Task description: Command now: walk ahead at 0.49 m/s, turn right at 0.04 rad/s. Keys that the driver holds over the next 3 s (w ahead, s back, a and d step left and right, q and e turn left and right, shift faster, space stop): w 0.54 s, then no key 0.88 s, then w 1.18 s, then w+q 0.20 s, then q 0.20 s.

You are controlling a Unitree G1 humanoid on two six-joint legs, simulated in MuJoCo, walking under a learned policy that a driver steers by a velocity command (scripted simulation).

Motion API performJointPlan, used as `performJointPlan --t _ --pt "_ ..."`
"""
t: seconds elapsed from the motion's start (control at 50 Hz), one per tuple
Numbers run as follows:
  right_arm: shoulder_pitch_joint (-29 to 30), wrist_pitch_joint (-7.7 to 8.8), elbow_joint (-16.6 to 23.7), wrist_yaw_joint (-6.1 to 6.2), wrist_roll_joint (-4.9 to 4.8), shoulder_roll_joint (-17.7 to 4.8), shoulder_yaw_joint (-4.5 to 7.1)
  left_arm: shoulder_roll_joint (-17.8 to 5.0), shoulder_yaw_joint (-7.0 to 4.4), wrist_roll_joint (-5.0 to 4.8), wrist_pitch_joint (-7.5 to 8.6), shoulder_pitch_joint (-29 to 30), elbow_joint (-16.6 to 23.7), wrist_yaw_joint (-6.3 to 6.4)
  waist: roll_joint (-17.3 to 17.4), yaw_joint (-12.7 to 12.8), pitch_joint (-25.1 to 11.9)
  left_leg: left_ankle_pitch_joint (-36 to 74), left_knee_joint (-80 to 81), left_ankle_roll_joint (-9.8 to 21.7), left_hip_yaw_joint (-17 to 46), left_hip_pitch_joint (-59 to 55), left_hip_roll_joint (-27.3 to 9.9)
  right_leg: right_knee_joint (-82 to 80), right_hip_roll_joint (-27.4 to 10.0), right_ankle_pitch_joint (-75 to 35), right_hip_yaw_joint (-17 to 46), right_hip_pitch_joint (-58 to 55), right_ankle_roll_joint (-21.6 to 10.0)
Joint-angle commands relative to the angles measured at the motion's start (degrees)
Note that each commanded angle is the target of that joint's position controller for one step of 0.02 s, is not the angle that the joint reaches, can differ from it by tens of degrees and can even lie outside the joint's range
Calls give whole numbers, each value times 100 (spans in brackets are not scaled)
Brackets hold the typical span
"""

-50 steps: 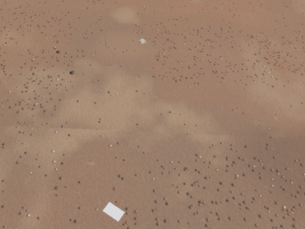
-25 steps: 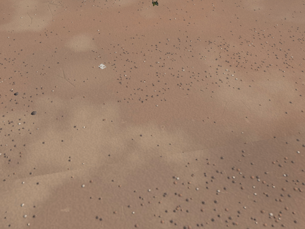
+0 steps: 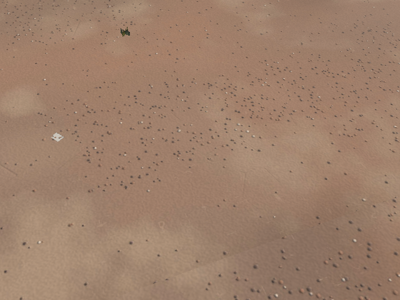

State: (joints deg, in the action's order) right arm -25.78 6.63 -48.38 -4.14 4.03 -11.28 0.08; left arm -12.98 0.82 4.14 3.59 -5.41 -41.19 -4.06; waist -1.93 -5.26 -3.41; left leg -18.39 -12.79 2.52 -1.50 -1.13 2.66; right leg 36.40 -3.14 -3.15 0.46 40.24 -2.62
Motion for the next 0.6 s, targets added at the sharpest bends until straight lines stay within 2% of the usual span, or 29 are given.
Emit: performJointPlan --t 0.02,0.04,0.06,0.08,0.1,0.12,0.14,0.16,0.18,0.2,0.22,0.24,0.26,0.28,0.3,0.34,0.38,0.4,0.42,0.44,0.46,0.48,0.52,0.54,0.56,0.58,0.6 --pt "-84 35 110 -2 -19 -995 251 -539 -141 -54 69 773 605 58 598 159 593 2693 188 1088 745 -44 -1679 -446 158 117 -115 -175 -206" --pt "-67 17 73 12 -7 -1080 273 -597 -164 -76 72 821 652 77 637 221 570 3140 96 1011 696 -147 -1698 -539 263 229 -224 -456 -281" --pt "45 11 51 29 -3 -1210 303 -720 -216 -129 88 710 668 95 644 424 458 4021 -177 887 551 -62 -1627 -684 440 128 -423 -1086 -402" --pt "85 18 38 26 26 -1312 322 -908 -295 -197 123 332 597 128 610 674 175 4980 -724 658 297 246 -1407 -613 601 -9 -558 -2124 -566" --pt "61 43 66 8 120 -1148 274 -1177 -391 -256 171 -701 313 169 308 1003 -634 4873 -2009 272 -29 875 -980 -182 420 -375 -253 -3844 -906" --pt "-1166 123 134 15 283 -343 -6 -1337 -386 -271 132 -2163 11 189 -867 938 -2558 2149 -4080 -184 -2 2849 -199 -261 -1213 -506 2067 -7268 -2307" --pt "-640 120 40 -132 119 -560 34 -1113 -370 -149 92 -3346 -373 257 -687 1598 -2506 -1348 -5642 -220 402 4076 469 -1420 -1795 801 3922 -7664 -2402" --pt "538 106 351 -121 -117 -689 144 -1210 -463 -93 225 -3316 -614 293 -483 1705 -723 -964 -6479 72 872 5128 37 -1819 -1553 2115 3427 -6400 -1607" --pt "1006 145 396 32 -104 -794 174 -1113 -449 -166 293 -2489 -546 303 -315 1385 295 -391 -6413 184 778 5226 -453 -2042 -1419 2364 2737 -4810 -1350" --pt "830 131 380 150 91 -797 144 -655 -286 -192 279 -1942 -468 320 -219 979 -24 -108 -5947 289 823 4519 -718 -2236 -1303 1766 2303 -4043 -1375" --pt "930 83 403 187 184 -620 63 -334 -185 -206 281 -1550 -432 327 -105 733 54 73 -5748 268 775 4108 -888 -2404 -1241 1108 1947 -3446 -1381" --pt "928 5 408 193 217 -468 3 -219 -141 -188 278 -1247 -339 337 -72 499 -23 31 -5533 205 728 3729 -980 -2615 -1168 871 1746 -2993 -1374" --pt "955 -73 415 182 176 -441 1 -195 -144 -170 319 -1019 -271 342 -17 372 17 -140 -5274 126 653 3704 -992 -2815 -1093 1001 1555 -2791 -1370" --pt "1031 -123 420 162 111 -449 -6 -328 -201 -152 377 -938 -239 345 -56 374 91 -20 -4959 47 570 3816 -999 -2929 -977 1101 1308 -2685 -1358" --pt "1126 -156 411 141 86 -482 -12 -470 -246 -79 408 -985 -258 317 -40 420 162 429 -4654 -23 496 3934 -1019 -2993 -917 876 1116 -2607 -1390" --pt "1427 -173 444 98 57 -450 -42 -584 -291 62 427 -1246 -350 237 96 538 182 1389 -3921 -101 343 4076 -999 -2943 -875 98 804 -2632 -1421" --pt "1817 -197 543 54 54 -434 -54 -604 -294 55 401 -1577 -483 113 151 669 260 2173 -3127 -128 198 3870 -865 -2798 -719 -445 487 -2516 -1340" --pt "1963 -223 584 33 29 -445 -45 -650 -303 23 389 -1729 -584 54 11 686 288 2417 -2892 -122 152 3745 -778 -2721 -683 -579 404 -2525 -1313" --pt "2104 -251 627 7 34 -432 -50 -661 -300 35 358 -1820 -640 -16 -98 719 294 2556 -2858 -116 69 3480 -687 -2620 -606 -513 271 -2396 -1257" --pt "2244 -266 684 -1 31 -525 -24 -672 -302 27 342 -1928 -705 -67 -151 748 358 2576 -2756 -82 67 3426 -625 -2566 -654 -394 306 -2460 -1241" --pt "1992 -232 661 -10 136 -511 -25 -683 -283 185 343 -2004 -726 -80 -274 630 323 2893 -3548 -45 173 3247 -659 -2294 -778 -432 350 -2449 -1225" --pt "2011 -188 679 14 136 -675 41 -666 -280 149 352 -1880 -703 -52 -154 566 378 2613 -3456 15 284 3631 -680 -2164 -876 -435 422 -2822 -1169" --pt "2322 -97 840 110 108 -862 122 -720 -275 90 368 -1862 -695 35 -136 598 420 1845 -3204 112 90 3573 -564 -1852 -915 -782 433 -3339 -960" --pt "2269 -67 884 153 67 -933 168 -851 -302 59 366 -1712 -654 71 -157 463 364 1535 -3029 185 -108 3045 -415 -1588 -871 -1456 316 -3291 -817" --pt "1878 -14 793 178 -42 -1040 235 -1067 -367 22 359 -1500 -596 96 -101 218 287 1714 -2701 264 -373 2142 -177 -1035 -686 -2397 85 -3020 -627" --pt "1064 99 533 199 -209 -1302 356 -1202 -418 -7 401 -1514 -592 93 134 -30 -4 2352 -2327 422 -475 809 34 -18 -271 -2937 -161 -2596 -342" --pt "168 176 354 273 -255 -1667 405 -618 -267 49 406 -2227 -620 54 1106 46 -1233 4851 -2406 1482 636 -1407 -956 1910 192 -761 -340 -1602 113"
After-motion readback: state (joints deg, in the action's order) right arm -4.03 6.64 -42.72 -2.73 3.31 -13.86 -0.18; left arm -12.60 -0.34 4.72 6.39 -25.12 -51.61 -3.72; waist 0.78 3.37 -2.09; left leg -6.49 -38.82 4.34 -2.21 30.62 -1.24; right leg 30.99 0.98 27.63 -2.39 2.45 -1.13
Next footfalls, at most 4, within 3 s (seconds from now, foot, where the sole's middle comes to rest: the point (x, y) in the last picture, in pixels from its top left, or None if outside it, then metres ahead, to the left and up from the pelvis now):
0.08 right None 0.25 -0.12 -0.77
0.58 left None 0.51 0.10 -0.77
0.92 right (225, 277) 0.58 -0.12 -0.77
2.00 left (132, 238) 0.82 0.21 -0.89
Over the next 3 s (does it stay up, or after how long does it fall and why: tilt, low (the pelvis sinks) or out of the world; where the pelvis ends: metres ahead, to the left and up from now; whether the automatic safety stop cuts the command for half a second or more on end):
stays up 1.19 0.11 -0.12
